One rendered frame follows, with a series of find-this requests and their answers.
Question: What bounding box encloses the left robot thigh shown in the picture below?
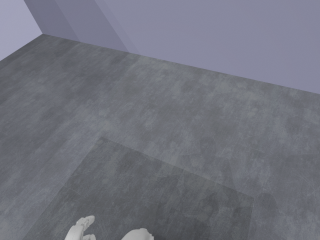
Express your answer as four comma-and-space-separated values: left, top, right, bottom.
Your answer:
121, 229, 154, 240

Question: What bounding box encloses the robot left hand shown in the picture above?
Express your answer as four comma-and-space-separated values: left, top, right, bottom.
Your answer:
64, 215, 96, 240

